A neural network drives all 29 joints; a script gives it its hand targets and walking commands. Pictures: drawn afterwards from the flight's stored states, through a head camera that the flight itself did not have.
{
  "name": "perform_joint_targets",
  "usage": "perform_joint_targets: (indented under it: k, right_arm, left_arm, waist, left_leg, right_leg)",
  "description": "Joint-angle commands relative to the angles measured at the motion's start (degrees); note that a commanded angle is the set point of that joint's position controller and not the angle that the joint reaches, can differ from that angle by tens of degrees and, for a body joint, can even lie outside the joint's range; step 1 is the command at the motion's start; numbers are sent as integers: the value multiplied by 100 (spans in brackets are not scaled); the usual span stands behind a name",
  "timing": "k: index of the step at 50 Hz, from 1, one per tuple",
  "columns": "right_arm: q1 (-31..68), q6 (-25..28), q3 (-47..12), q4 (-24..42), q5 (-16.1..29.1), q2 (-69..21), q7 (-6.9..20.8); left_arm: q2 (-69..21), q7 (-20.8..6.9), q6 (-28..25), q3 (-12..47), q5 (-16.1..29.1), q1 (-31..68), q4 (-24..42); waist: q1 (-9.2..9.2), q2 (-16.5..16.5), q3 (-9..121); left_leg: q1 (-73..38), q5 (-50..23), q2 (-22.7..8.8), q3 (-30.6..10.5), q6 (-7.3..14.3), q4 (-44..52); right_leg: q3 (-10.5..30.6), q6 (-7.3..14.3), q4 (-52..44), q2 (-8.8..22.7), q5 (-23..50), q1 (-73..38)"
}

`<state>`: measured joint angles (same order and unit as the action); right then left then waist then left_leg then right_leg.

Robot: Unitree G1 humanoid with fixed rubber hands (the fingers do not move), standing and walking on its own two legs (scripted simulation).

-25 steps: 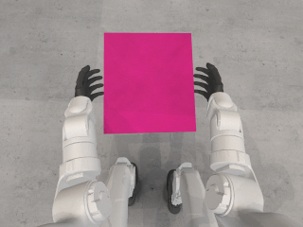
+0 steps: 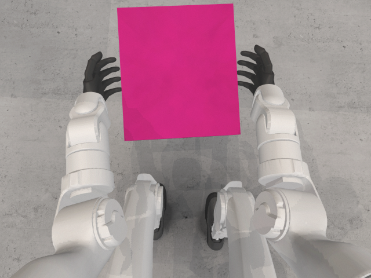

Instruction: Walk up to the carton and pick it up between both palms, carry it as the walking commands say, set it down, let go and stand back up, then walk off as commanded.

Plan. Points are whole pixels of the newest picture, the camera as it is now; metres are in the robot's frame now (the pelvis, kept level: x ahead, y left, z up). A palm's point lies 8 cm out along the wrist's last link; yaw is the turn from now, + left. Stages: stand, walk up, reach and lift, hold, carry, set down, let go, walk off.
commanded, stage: set down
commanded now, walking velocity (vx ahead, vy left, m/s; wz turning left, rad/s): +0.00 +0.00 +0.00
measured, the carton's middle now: (179, 80) +0.53 +0.06 -0.17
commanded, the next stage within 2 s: none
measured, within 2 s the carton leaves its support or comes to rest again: rests again in 1.96 s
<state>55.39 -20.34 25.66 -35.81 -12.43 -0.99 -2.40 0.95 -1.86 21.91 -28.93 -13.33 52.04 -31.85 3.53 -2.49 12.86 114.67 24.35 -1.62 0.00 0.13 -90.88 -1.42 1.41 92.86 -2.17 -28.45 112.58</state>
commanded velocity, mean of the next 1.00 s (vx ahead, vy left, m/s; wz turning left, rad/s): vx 0.00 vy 0.00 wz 0.00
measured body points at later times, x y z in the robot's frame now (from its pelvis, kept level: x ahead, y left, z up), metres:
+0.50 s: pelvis -0.02 +0.01 -0.07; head +0.30 +0.03 +0.25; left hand +0.48 +0.22 -0.18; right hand +0.52 -0.11 -0.18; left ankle +0.11 +0.12 -0.49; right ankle +0.08 -0.10 -0.49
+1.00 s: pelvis -0.02 +0.01 -0.12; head +0.34 +0.03 +0.15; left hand +0.51 +0.23 -0.27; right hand +0.54 -0.11 -0.27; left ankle +0.11 +0.12 -0.49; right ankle +0.08 -0.10 -0.49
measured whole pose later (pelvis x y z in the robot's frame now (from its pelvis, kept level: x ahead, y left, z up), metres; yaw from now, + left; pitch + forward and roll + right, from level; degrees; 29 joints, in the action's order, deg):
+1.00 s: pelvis -0.02 +0.01 -0.12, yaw +0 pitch +47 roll -1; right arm 73.1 -15.9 19.6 -44.6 -3.0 9.4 -4.5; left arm 10.9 1.6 18.0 -22.8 -4.3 69.4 -40.5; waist 3.2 -1.9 -5.0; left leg 134.2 27.1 -1.3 0.4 1.2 -114.3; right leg -1.3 0.3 116.6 -1.9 -32.2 131.4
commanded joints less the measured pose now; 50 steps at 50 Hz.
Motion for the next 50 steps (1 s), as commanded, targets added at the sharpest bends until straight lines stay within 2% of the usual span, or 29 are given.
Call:
perform_joint_targets:
  k: [1, 29, 50]
  right_arm:
    - [3332, 74, -2961, -354, 918, -5277, 1616]
    - [4387, 163, -2973, -464, 1284, -4623, 1635]
    - [4993, 535, -3261, -630, 1717, -4103, 1376]
  left_arm:
    - [-4836, -1629, -94, 3104, 1001, 3534, -197]
    - [-4327, -1435, -248, 3268, 1397, 4751, -144]
    - [-3719, -1255, -648, 3396, 1771, 5316, -379]
  waist:
    - [213, -64, 5392]
    - [169, 113, 5417]
    - [192, 63, 5030]
  left_leg:
    - [-3292, -1371, 839, 293, 11, 414]
    - [-2973, -1402, 692, 188, -6, -763]
    - [-2389, -1545, 606, 250, 6, -1800]
  right_leg:
    - [26, -180, -803, -771, 1196, -2547]
    - [-202, -137, 548, -650, 861, -1096]
    - [-162, -158, 1534, -531, 1085, -976]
